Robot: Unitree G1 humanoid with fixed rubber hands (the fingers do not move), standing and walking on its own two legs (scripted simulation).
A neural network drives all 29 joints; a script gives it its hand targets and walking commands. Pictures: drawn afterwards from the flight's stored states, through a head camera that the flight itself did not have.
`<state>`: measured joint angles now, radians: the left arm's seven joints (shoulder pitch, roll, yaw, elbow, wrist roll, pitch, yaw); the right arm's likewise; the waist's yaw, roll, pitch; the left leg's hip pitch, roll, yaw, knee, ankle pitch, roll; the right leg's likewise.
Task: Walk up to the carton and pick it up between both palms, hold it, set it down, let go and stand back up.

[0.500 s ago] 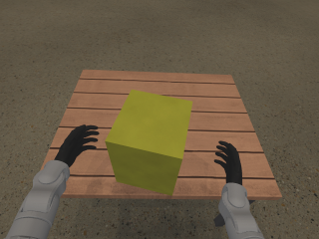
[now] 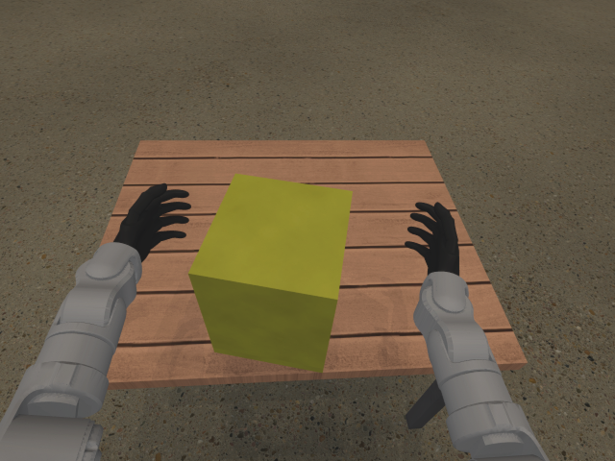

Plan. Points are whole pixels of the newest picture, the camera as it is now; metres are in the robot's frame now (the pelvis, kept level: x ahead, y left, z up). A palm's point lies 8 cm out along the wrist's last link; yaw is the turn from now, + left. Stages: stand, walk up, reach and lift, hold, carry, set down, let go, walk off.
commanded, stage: reach and lift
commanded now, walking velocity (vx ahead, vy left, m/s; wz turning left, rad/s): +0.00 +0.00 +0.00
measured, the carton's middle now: (280, 275) +0.42 +0.02 -0.06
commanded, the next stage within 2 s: none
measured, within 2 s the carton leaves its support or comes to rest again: neither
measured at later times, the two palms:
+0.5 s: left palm (155, 190) +0.44 +0.18 +0.13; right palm (434, 224) +0.37 -0.19 +0.11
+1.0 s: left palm (157, 211) +0.45 +0.19 +0.08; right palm (424, 242) +0.37 -0.19 +0.07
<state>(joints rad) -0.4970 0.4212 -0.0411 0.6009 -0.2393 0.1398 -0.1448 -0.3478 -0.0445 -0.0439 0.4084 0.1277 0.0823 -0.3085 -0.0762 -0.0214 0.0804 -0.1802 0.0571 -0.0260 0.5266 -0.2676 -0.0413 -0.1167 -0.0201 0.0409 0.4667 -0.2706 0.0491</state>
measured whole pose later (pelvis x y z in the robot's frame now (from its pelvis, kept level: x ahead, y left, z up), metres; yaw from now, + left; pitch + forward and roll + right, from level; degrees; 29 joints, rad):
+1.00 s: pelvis +0.00 +0.00 +0.00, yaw +0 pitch +8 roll -1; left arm -0.93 0.42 -0.12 1.36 -0.24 -0.17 -0.11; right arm -0.78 -0.04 -0.05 1.06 0.17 -0.07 -0.28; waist -0.15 -0.02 -0.08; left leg -0.45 0.06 -0.03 0.52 -0.22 -0.04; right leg -0.39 -0.02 0.04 0.46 -0.22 0.05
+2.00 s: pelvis +0.00 +0.02 -0.02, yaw -2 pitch +25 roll -3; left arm -0.95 0.22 0.21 1.48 0.12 -0.53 -0.04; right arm -0.79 0.11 -0.49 1.34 -0.17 -0.60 -0.19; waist -0.14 0.00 -0.19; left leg -0.82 0.06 -0.03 0.63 -0.24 -0.04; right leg -0.72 -0.02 0.04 0.49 -0.20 0.07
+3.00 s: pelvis +0.00 +0.02 -0.02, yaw -2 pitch +24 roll -3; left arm -0.95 0.22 0.32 1.53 0.22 -0.59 -0.04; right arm -0.78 0.12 -0.60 1.34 -0.33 -0.65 -0.19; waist -0.13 0.00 -0.17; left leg -0.81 0.06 -0.03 0.63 -0.24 -0.04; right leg -0.71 -0.02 0.04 0.49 -0.21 0.06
